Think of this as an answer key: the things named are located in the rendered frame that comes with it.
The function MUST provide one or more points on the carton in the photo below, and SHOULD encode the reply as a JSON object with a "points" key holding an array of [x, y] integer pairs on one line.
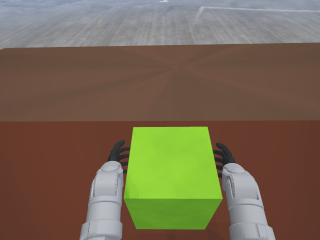
{"points": [[172, 181]]}

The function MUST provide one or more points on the left robot hand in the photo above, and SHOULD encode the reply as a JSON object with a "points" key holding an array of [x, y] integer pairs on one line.
{"points": [[114, 154]]}

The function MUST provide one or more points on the right robot hand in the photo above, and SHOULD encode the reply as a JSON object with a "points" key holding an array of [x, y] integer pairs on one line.
{"points": [[227, 157]]}

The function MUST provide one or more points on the right robot forearm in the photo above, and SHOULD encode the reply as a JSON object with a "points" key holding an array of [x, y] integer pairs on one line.
{"points": [[244, 202]]}

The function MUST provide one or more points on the left robot forearm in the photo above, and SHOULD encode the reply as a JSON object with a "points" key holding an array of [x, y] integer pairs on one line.
{"points": [[104, 205]]}

